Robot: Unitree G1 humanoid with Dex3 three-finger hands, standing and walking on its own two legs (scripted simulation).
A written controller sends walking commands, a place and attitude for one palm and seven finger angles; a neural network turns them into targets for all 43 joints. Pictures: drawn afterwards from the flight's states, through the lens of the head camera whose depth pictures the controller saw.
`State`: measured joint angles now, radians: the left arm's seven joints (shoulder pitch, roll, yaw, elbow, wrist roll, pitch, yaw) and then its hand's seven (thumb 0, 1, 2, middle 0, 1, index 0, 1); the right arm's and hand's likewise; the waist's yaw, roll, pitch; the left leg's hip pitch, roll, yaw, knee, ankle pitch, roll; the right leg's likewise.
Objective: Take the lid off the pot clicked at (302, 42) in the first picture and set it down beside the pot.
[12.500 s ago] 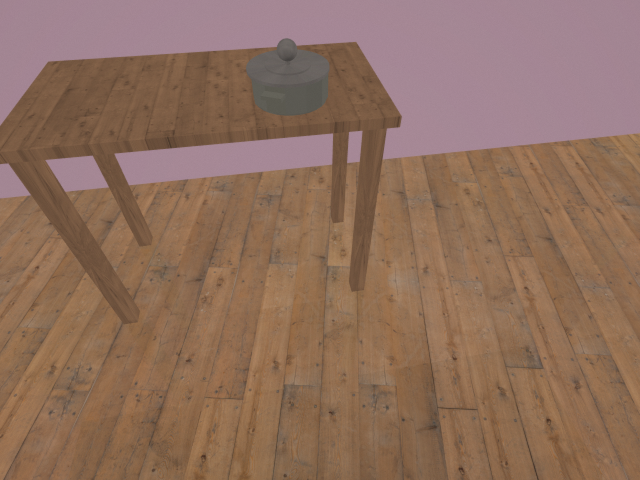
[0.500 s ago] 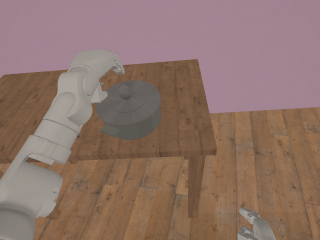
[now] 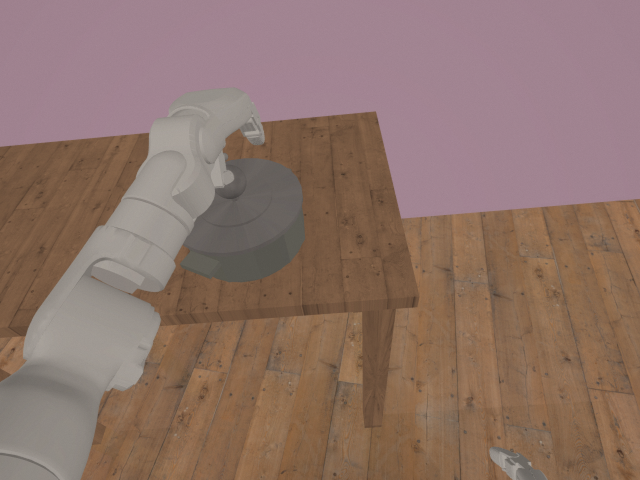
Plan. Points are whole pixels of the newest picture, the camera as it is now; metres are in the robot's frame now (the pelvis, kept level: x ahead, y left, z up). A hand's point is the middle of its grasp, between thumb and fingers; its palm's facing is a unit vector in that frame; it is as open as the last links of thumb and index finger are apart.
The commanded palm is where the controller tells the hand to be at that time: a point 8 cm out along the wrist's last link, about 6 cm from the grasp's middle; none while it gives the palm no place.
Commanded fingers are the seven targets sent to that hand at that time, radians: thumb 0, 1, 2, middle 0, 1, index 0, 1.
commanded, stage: move the open hand above the knob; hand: left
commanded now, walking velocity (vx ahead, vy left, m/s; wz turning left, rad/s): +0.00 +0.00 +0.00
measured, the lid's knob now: (229, 181) +0.50 +0.13 +0.11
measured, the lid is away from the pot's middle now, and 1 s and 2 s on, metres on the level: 0.00 0.00 0.00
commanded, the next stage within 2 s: lower the open fingers around the knob in 1.38 s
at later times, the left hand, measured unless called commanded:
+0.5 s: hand (196, 152) +0.47 +0.15 +0.19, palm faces -0.20 -0.04 -0.98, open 10.2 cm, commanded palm +0.44 +0.14 +0.26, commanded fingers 0.00 -0.38 1.60 -0.85 -0.08 -0.85 -0.08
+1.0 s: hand (217, 145) +0.46 +0.12 +0.20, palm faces -0.18 -0.05 -0.98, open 10.1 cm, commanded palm +0.44 +0.13 +0.26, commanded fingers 0.00 -0.38 1.60 -0.85 -0.08 -0.85 -0.08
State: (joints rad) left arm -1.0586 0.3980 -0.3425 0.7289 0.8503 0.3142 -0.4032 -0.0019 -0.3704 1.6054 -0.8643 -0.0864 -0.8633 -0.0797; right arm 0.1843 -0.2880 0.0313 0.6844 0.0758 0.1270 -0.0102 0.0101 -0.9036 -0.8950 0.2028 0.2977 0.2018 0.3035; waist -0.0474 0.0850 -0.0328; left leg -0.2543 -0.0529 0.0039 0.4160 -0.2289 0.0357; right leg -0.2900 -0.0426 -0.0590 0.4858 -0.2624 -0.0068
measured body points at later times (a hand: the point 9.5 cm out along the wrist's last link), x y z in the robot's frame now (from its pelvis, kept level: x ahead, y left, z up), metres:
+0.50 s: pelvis +0.01 +0.01 +0.00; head +0.02 -0.03 +0.45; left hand +0.47 +0.15 +0.24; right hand +0.13 -0.24 -0.13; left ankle -0.01 +0.10 -0.74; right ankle -0.01 -0.11 -0.74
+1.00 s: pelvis +0.00 +0.01 +0.00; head +0.01 -0.03 +0.45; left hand +0.47 +0.12 +0.26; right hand +0.12 -0.23 -0.14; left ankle -0.01 +0.10 -0.74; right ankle -0.01 -0.11 -0.74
